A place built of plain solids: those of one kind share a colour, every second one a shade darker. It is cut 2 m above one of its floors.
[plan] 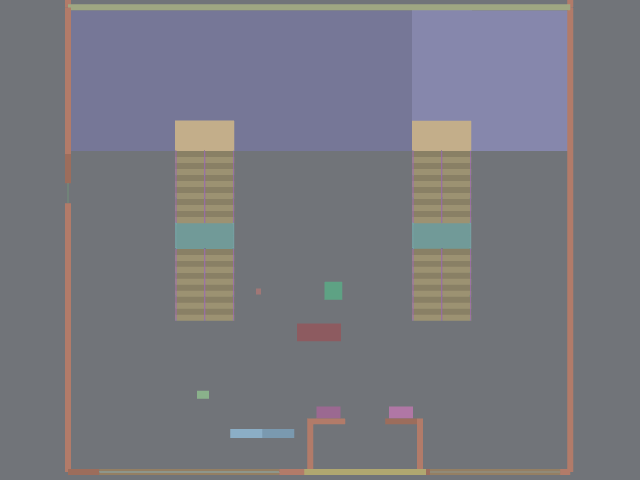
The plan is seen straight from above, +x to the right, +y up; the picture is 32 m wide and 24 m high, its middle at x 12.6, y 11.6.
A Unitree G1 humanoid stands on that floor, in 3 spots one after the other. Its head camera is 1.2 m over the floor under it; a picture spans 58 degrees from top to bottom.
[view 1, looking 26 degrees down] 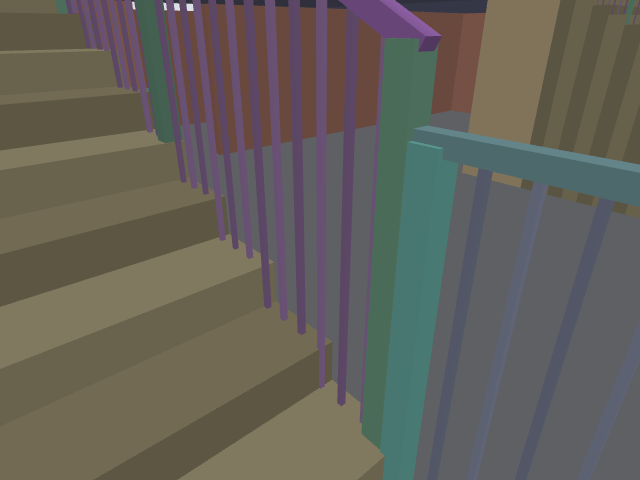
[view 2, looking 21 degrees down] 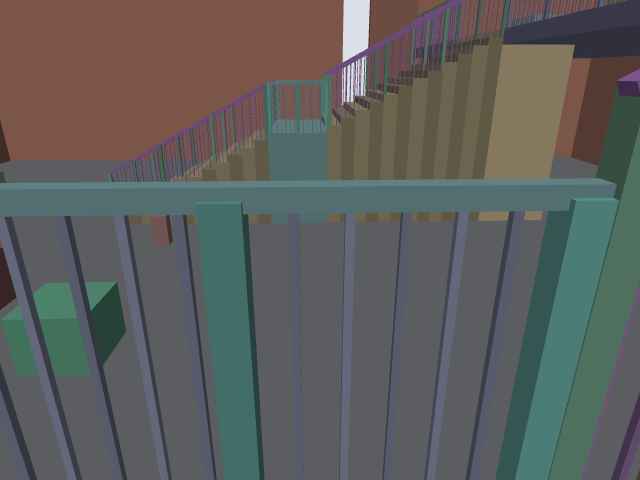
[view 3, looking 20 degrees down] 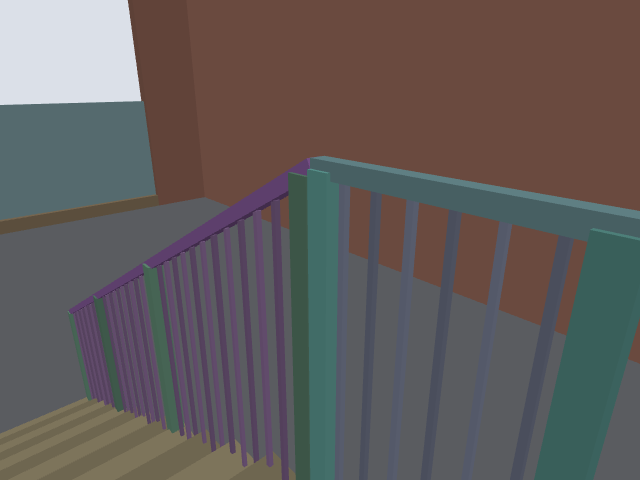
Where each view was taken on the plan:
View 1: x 7.58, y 11.95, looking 49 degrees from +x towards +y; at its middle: stair_balusters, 1.16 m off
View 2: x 17.94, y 11.95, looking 178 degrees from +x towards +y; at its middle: ground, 9.10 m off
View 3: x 6.09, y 11.95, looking -132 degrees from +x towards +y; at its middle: stair_posts_land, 1.05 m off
